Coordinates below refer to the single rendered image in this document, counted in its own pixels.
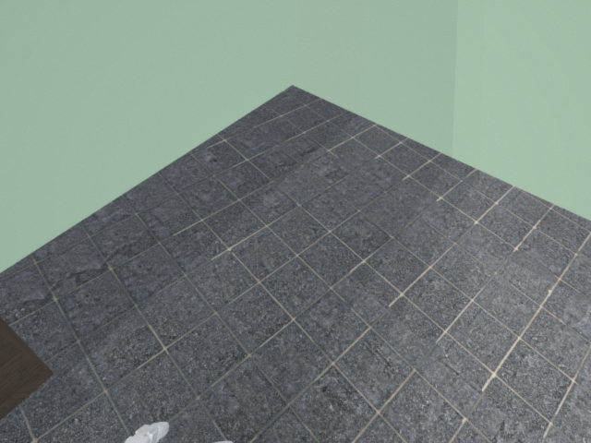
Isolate robot left hand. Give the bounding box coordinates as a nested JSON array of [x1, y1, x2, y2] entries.
[[124, 422, 169, 443]]

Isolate cabinet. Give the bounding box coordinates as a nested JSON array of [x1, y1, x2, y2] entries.
[[0, 317, 54, 421]]

